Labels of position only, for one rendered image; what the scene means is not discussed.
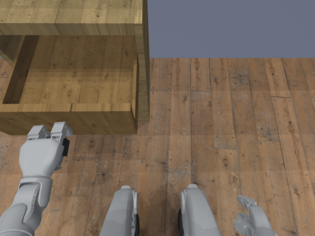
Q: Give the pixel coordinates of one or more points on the drawer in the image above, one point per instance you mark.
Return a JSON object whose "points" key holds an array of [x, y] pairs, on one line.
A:
{"points": [[89, 81]]}

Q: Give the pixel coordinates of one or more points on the right robot shin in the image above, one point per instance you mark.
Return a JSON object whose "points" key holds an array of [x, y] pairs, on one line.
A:
{"points": [[185, 218]]}

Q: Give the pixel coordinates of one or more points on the right robot hand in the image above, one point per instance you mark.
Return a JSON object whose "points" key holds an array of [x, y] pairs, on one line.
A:
{"points": [[257, 218]]}

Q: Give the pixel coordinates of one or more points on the left robot hand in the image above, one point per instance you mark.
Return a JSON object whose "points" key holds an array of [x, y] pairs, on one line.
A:
{"points": [[41, 156]]}

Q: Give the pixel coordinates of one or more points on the left robot thigh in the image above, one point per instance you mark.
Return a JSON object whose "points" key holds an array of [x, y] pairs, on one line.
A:
{"points": [[119, 216]]}

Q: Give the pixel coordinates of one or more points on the cabinet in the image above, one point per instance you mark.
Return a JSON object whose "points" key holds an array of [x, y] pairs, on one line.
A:
{"points": [[80, 17]]}

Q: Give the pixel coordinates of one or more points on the robot left forearm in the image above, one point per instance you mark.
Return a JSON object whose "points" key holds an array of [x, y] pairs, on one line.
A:
{"points": [[23, 217]]}

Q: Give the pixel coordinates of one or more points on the handle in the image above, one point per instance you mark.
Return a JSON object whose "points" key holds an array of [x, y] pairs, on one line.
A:
{"points": [[66, 146]]}

